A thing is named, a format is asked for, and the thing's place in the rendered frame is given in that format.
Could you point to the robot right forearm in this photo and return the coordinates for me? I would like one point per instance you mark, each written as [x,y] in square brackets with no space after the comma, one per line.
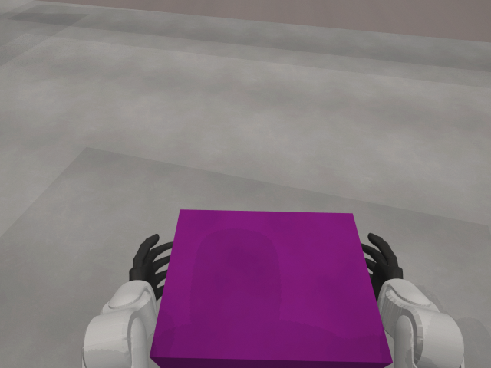
[423,337]

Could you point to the robot left forearm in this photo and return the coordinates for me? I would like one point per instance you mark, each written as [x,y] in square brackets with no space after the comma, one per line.
[117,338]

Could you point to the left robot hand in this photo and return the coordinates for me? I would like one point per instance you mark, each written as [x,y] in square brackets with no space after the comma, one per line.
[144,268]

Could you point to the right robot hand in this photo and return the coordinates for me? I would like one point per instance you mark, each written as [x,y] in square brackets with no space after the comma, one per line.
[386,267]

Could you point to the carton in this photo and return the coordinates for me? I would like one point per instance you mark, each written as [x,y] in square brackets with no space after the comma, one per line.
[250,289]

